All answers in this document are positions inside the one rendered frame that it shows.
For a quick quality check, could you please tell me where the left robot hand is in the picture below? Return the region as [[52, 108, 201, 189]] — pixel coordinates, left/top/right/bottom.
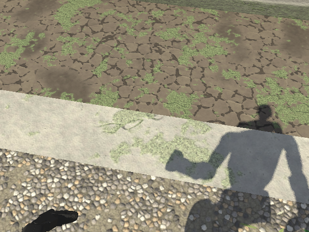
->
[[21, 209, 78, 232]]

